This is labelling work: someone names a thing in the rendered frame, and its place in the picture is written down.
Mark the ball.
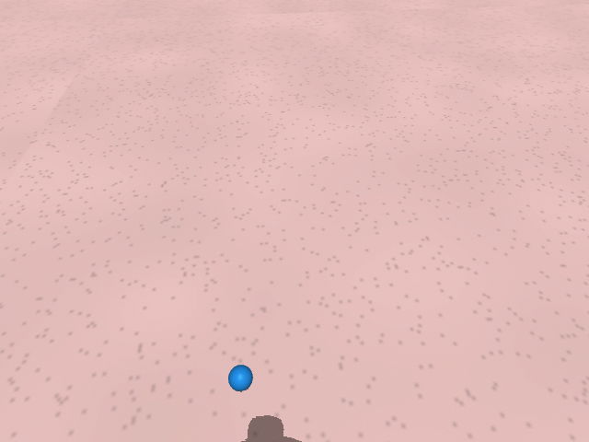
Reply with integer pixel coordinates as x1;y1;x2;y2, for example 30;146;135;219
228;365;253;391

